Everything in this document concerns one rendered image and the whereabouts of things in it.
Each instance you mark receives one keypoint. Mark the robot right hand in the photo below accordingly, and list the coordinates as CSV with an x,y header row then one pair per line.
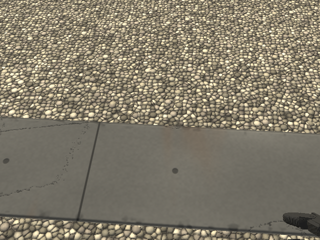
x,y
305,221

